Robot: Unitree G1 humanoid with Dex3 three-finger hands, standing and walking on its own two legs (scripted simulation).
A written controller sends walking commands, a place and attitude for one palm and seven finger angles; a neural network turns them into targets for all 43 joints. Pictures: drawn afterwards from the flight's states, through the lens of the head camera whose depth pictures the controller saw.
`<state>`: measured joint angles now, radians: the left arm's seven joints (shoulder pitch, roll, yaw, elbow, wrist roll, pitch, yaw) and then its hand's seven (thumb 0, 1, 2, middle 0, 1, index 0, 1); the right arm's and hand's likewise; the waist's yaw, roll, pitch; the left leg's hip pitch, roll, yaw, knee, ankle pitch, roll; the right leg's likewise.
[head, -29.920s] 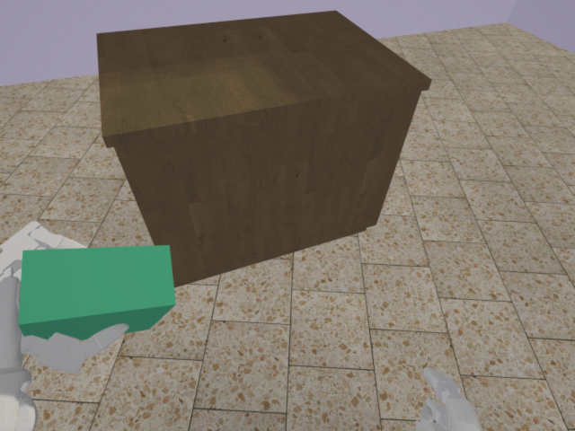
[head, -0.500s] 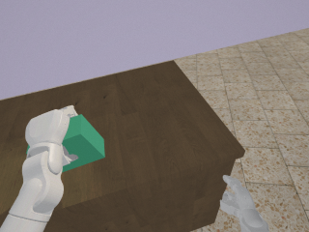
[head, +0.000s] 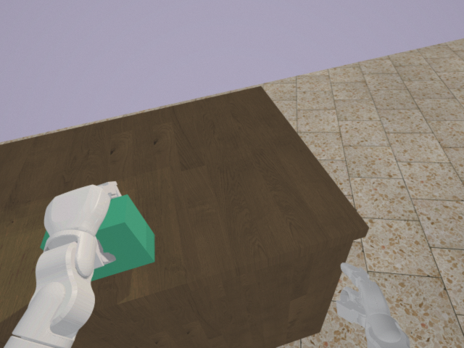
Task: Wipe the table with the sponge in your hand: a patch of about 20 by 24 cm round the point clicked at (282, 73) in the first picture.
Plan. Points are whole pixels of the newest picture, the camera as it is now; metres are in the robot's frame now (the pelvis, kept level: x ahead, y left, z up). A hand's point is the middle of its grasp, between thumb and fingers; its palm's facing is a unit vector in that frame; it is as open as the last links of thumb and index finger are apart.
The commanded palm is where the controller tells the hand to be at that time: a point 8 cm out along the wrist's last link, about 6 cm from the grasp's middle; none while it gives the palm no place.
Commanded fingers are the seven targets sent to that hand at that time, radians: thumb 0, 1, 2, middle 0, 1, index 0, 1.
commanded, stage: lower the sponge onto the table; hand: left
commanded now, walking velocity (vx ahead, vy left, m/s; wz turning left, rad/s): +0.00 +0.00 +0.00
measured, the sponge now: (110, 246) +0.25 +0.27 +0.06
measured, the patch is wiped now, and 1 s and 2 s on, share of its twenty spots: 0.00 0.15 0.40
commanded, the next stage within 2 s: wipe forward along the first lane in 0.84 s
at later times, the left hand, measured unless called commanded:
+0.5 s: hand (101, 234) +0.25 +0.27 +0.09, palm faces +0.01 -0.09 -1.00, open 10.1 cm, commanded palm +0.22 +0.27 +0.16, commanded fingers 0.00 0.10 1.30 -1.20 -1.60 -1.20 -1.60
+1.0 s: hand (103, 236) +0.25 +0.27 +0.09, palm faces +0.03 -0.07 -1.00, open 10.1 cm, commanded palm +0.22 +0.27 +0.14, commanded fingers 0.00 0.10 1.30 -1.20 -1.60 -1.20 -1.60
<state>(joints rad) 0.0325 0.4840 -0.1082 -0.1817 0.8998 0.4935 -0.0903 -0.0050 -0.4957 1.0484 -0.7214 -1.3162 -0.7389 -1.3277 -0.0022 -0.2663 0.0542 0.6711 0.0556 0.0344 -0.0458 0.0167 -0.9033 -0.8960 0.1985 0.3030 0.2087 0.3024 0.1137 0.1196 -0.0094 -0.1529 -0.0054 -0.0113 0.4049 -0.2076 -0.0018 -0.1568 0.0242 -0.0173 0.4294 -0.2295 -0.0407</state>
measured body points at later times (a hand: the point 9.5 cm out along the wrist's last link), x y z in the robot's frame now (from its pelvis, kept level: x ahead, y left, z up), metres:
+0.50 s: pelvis +0.00 +0.01 +0.00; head -0.01 -0.04 +0.45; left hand +0.25 +0.27 +0.15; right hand +0.26 -0.19 -0.08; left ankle +0.01 +0.12 -0.74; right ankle +0.00 -0.09 -0.74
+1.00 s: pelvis +0.00 +0.01 +0.00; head -0.01 -0.03 +0.45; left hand +0.24 +0.27 +0.14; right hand +0.25 -0.19 -0.08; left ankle +0.01 +0.12 -0.74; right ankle +0.00 -0.09 -0.74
